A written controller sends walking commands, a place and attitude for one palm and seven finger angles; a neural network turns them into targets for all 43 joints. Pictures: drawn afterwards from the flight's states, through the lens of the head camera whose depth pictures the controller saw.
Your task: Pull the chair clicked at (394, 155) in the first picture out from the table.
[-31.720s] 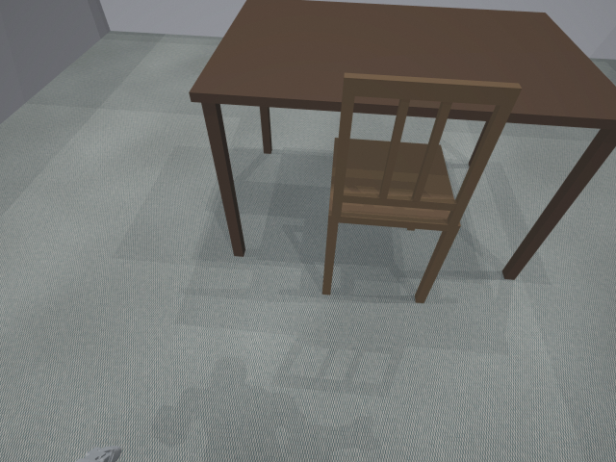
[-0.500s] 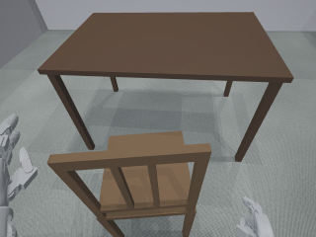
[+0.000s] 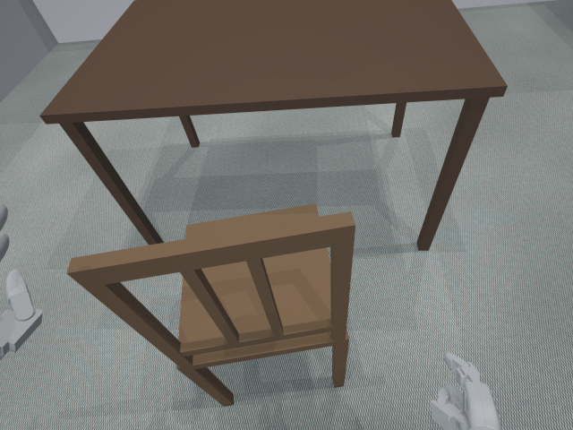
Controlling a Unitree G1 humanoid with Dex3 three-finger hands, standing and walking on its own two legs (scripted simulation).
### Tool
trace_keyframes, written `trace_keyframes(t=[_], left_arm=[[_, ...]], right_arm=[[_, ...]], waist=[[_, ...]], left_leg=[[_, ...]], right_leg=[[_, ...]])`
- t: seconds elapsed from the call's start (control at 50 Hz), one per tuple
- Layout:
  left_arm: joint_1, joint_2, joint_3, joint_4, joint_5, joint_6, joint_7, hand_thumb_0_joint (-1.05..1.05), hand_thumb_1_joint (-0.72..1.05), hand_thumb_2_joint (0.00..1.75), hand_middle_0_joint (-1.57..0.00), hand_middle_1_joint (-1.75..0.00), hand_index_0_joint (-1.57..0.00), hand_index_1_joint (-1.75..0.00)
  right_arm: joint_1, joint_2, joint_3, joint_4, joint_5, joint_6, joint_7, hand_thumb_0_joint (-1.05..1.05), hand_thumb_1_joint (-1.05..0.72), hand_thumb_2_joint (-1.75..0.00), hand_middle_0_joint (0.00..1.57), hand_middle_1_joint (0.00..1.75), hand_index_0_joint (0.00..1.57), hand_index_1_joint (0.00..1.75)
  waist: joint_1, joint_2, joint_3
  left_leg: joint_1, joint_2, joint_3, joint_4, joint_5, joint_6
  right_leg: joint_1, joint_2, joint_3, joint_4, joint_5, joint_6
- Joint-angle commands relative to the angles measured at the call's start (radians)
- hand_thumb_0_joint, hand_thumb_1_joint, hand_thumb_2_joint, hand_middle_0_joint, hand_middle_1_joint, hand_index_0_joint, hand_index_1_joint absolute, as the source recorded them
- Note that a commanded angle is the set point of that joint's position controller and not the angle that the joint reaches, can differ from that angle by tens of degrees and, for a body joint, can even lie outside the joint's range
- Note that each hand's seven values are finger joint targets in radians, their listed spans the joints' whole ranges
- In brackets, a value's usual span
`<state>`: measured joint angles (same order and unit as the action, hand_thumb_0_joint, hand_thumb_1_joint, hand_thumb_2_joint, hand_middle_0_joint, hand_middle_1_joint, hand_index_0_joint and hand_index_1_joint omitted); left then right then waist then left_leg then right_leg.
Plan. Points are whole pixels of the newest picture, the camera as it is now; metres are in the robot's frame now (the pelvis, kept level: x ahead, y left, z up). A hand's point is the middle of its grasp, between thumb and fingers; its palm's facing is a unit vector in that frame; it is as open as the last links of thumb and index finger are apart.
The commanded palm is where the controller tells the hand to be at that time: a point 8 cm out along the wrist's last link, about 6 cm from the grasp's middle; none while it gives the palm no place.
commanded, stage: step back with the hand held close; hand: left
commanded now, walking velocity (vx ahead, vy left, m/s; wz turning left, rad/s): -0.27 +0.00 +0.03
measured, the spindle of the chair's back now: (215, 308) +0.31 +0.17 -0.08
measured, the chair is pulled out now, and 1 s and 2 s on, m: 0.40 0.40 0.40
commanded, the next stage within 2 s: none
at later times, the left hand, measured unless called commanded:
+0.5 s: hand (8, 357) +0.15 +0.26 +0.17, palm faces +0.47 -0.73 -0.50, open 7.4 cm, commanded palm +0.09 +0.30 +0.19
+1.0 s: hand (17, 344) +0.17 +0.26 +0.18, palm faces +0.46 -0.73 -0.51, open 7.4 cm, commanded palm +0.10 +0.30 +0.19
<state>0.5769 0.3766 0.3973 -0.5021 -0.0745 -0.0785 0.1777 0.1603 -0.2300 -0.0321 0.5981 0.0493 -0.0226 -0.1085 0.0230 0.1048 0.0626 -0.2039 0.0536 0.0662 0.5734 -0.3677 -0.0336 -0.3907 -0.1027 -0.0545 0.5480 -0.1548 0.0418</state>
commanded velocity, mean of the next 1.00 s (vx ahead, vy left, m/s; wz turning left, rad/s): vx -0.37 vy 0.00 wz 0.02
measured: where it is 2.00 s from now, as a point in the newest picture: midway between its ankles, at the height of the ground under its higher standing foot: outside the picture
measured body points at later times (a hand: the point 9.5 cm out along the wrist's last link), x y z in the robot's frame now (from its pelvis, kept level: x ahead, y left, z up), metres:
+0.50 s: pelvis -0.04 +0.00 +0.00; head -0.02 -0.02 +0.44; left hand +0.12 +0.30 +0.20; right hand +0.13 -0.25 -0.10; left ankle -0.04 +0.14 -0.73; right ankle +0.08 -0.15 -0.73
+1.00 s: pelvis -0.04 -0.01 -0.01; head +0.01 -0.01 +0.44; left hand +0.13 +0.29 +0.20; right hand +0.15 -0.24 -0.10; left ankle -0.04 +0.14 -0.73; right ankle +0.08 -0.15 -0.73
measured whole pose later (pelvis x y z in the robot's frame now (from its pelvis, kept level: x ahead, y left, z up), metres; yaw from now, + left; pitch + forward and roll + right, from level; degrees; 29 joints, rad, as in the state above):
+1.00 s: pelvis -0.04 -0.01 -0.01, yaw +2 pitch +3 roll +0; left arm 0.56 0.41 0.46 -0.60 -0.04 -0.19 0.19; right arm 0.14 -0.20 -0.04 0.62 0.01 -0.10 -0.09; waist 0.01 0.00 0.05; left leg -0.38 0.06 0.03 0.69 -0.36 -0.04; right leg -0.51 -0.10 -0.08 0.58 -0.11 0.02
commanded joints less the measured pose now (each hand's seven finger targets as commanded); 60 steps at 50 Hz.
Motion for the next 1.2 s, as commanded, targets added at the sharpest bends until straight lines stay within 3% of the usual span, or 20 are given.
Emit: trace_keyframes(t=[0.0,0.04,0.06,0.1,0.16,0.22,0.28,0.34,0.36,0.54,0.7,0.8,0.9,0.96,1.02,1.06,1.08,1.12,1.14,1.18], left_arm=[[-0.019,0.197,0.15,-0.17,0.01,-0.052,0.035,0.0,0.9,0.9,-0.2,-0.3,-0.2,-0.3],[-0.035,0.205,0.159,-0.165,0.016,-0.052,0.038,0.0,0.9,0.9,-0.2,-0.3,-0.2,-0.3],[-0.039,0.219,0.166,-0.164,0.014,-0.052,0.043,0.0,0.9,0.9,-0.2,-0.3,-0.2,-0.3],[-0.055,0.206,0.153,-0.17,0.018,-0.055,0.045,0.0,0.9,0.9,-0.2,-0.3,-0.2,-0.3],[-0.069,0.215,0.152,-0.16,0.022,-0.059,0.047,0.0,0.9,0.9,-0.2,-0.3,-0.2,-0.3],[-0.064,0.203,0.143,-0.172,0.025,-0.068,0.046,0.0,0.9,0.9,-0.2,-0.3,-0.2,-0.3],[-0.063,0.204,0.144,-0.186,0.027,-0.076,0.047,0.0,0.9,0.9,-0.2,-0.3,-0.2,-0.3],[-0.064,0.203,0.148,-0.19,0.029,-0.085,0.045,0.0,0.9,0.9,-0.2,-0.3,-0.2,-0.3],[-0.062,0.217,0.161,-0.193,0.028,-0.088,0.047,0.0,0.9,0.9,-0.2,-0.3,-0.2,-0.3],[-0.044,0.196,0.165,-0.244,0.035,-0.129,0.045,0.0,0.9,0.9,-0.2,-0.3,-0.2,-0.3],[-0.043,0.201,0.178,-0.256,0.037,-0.14,0.046,0.0,0.9,0.9,-0.2,-0.3,-0.2,-0.3],[-0.01,0.195,0.188,-0.285,0.036,-0.154,0.045,0.0,0.9,0.9,-0.2,-0.3,-0.2,-0.3],[0.001,0.197,0.197,-0.291,0.031,-0.165,0.041,0.0,0.9,0.9,-0.2,-0.3,-0.2,-0.3],[0.003,0.221,0.22,-0.281,0.03,-0.166,0.043,0.0,0.9,0.9,-0.2,-0.3,-0.2,-0.3],[0.004,0.21,0.207,-0.274,0.035,-0.162,0.042,0.0,0.9,0.9,-0.2,-0.3,-0.2,-0.3],[0.005,0.229,0.227,-0.284,0.039,-0.165,0.047,0.0,0.9,0.9,-0.2,-0.3,-0.2,-0.3],[0.011,0.207,0.211,-0.281,0.04,-0.169,0.046,0.0,0.9,0.9,-0.2,-0.3,-0.2,-0.3],[0.001,0.191,0.201,-0.277,0.04,-0.174,0.045,0.0,0.9,0.9,-0.2,-0.3,-0.2,-0.3],[-0.011,0.185,0.194,-0.271,0.039,-0.173,0.044,0.0,0.9,0.9,-0.2,-0.3,-0.2,-0.3],[-0.028,0.188,0.186,-0.283,0.035,-0.173,0.041,0.0,0.9,0.9,-0.2,-0.3,-0.2,-0.3]], right_arm=[[-0.092,-0.089,-0.025,-0.164,-0.008,-0.061,-0.012,0.0,-0.9,-0.9,0.2,0.3,0.2,0.3],[-0.095,-0.09,-0.02,-0.165,-0.009,-0.067,-0.014,0.0,-0.9,-0.9,0.2,0.3,0.2,0.3],[-0.09,-0.096,-0.024,-0.158,-0.006,-0.069,-0.02,0.0,-0.9,-0.9,0.2,0.3,0.2,0.3],[-0.085,-0.099,-0.017,-0.165,-0.01,-0.077,-0.018,0.0,-0.9,-0.9,0.2,0.3,0.2,0.3],[-0.074,-0.104,-0.017,-0.161,-0.009,-0.089,-0.018,0.0,-0.9,-0.9,0.2,0.3,0.2,0.3],[-0.065,-0.107,-0.011,-0.167,-0.016,-0.1,-0.011,0.0,-0.9,-0.9,0.2,0.3,0.2,0.3],[-0.059,-0.109,-0.013,-0.162,-0.018,-0.107,-0.011,0.0,-0.9,-0.9,0.2,0.3,0.2,0.3],[-0.06,-0.11,-0.016,-0.164,-0.023,-0.111,-0.002,0.0,-0.9,-0.9,0.2,0.3,0.2,0.3],[-0.063,-0.112,-0.02,-0.158,-0.023,-0.11,-0.006,0.0,-0.9,-0.9,0.2,0.3,0.2,0.3],[-0.05,-0.107,-0.025,-0.153,-0.032,-0.125,0.005,0.0,-0.9,-0.9,0.2,0.3,0.2,0.3],[-0.047,-0.098,-0.039,-0.124,-0.041,-0.132,0.006,0.0,-0.9,-0.9,0.2,0.3,0.2,0.3],[-0.064,-0.096,-0.046,-0.126,-0.04,-0.129,0.005,0.0,-0.9,-0.9,0.2,0.3,0.2,0.3],[-0.056,-0.087,-0.055,-0.122,-0.037,-0.125,0.007,0.0,-0.9,-0.9,0.2,0.3,0.2,0.3],[-0.047,-0.084,-0.062,-0.109,-0.04,-0.12,0.004,0.0,-0.9,-0.9,0.2,0.3,0.2,0.3],[-0.046,-0.084,-0.054,-0.115,-0.042,-0.114,0.006,0.0,-0.9,-0.9,0.2,0.3,0.2,0.3],[-0.061,-0.096,-0.053,-0.118,-0.042,-0.114,-0.001,0.0,-0.9,-0.9,0.2,0.3,0.2,0.3],[-0.06,-0.09,-0.046,-0.123,-0.042,-0.114,-0.001,0.0,-0.9,-0.9,0.2,0.3,0.2,0.3],[-0.07,-0.097,-0.043,-0.135,-0.038,-0.122,0.0,0.0,-0.9,-0.9,0.2,0.3,0.2,0.3],[-0.07,-0.096,-0.042,-0.137,-0.036,-0.126,0.002,0.0,-0.9,-0.9,0.2,0.3,0.2,0.3],[-0.057,-0.092,-0.046,-0.131,-0.035,-0.135,0.003,0.0,-0.9,-0.9,0.2,0.3,0.2,0.3]], waist=[[-0.001,-0.137,-0.168],[0.003,-0.148,-0.147],[0.002,-0.111,-0.131],[0.006,-0.095,-0.124],[0.004,-0.101,-0.095],[0.007,-0.087,-0.112],[0.005,-0.06,-0.107],[0.008,-0.09,-0.109],[0.006,-0.064,-0.101],[0.005,-0.051,-0.143],[-0.002,-0.098,-0.19],[-0.004,-0.03,-0.216],[-0.01,-0.045,-0.226],[-0.016,-0.115,-0.23],[-0.011,-0.154,-0.219],[-0.009,-0.066,-0.189],[-0.01,-0.018,-0.187],[-0.01,0.064,-0.168],[-0.01,0.077,-0.155],[-0.011,0.043,-0.169]], left_leg=[[-0.08,0.056,-0.072,-0.093,0.005,0.049],[-0.111,0.057,-0.073,-0.108,-0.061,0.058],[-0.133,0.06,-0.081,-0.133,-0.083,0.061],[-0.174,0.065,-0.086,-0.148,-0.132,0.068],[-0.2,0.055,-0.084,-0.136,-0.159,0.064],[-0.211,0.056,-0.084,-0.144,-0.17,0.067],[-0.219,0.061,-0.086,-0.155,-0.148,0.067],[-0.228,0.057,-0.082,-0.13,-0.136,0.064],[-0.237,0.061,-0.09,-0.143,-0.133,0.062],[-0.287,0.076,-0.112,-0.138,-0.146,0.068],[-0.224,0.059,-0.105,-0.071,-0.035,0.058],[-0.23,0.1,-0.137,-0.099,0.101,0.063],[-0.234,0.093,-0.124,-0.045,0.107,0.055],[-0.196,0.051,-0.104,0.014,0.029,0.041],[-0.171,0.038,-0.101,-0.009,-0.055,0.047],[-0.206,0.074,-0.134,-0.092,-0.058,0.063],[-0.243,0.101,-0.15,-0.135,-0.064,0.073],[-0.365,0.16,-0.18,-0.19,-0.066,0.095],[-0.395,0.172,-0.173,-0.181,-0.041,0.098],[-0.358,0.151,-0.15,-0.108,0.043,0.087]], right_leg=[[0.101,-0.086,0.105,-0.109,0.018,-0.062],[0.073,-0.072,0.108,-0.128,-0.108,-0.051],[0.075,-0.067,0.106,-0.135,-0.143,-0.05],[0.081,-0.053,0.096,-0.135,-0.212,-0.04],[0.061,-0.061,0.11,-0.172,-0.259,-0.046],[0.071,-0.054,0.099,-0.164,-0.279,-0.042],[0.084,-0.047,0.097,-0.156,-0.239,-0.042],[0.074,-0.053,0.105,-0.159,-0.217,-0.046],[0.077,-0.055,0.104,-0.159,-0.2,-0.05],[0.105,-0.038,0.09,-0.084,-0.129,-0.05],[0.089,-0.071,0.105,-0.093,-0.002,-0.073],[0.133,-0.043,0.057,0.003,0.143,-0.065],[0.142,-0.064,0.068,0.024,0.249,-0.078],[0.1,-0.11,0.128,-0.064,0.237,-0.107],[0.045,-0.118,0.126,-0.129,0.042,-0.103],[0.045,-0.072,0.1,-0.095,-0.041,-0.083],[0.074,-0.041,0.071,-0.043,-0.064,-0.065],[0.155,0.014,0.021,0.105,-0.033,-0.041],[0.168,0.021,0.019,0.144,-0.007,-0.039],[0.169,-0.002,0.043,0.127,0.098,-0.049]])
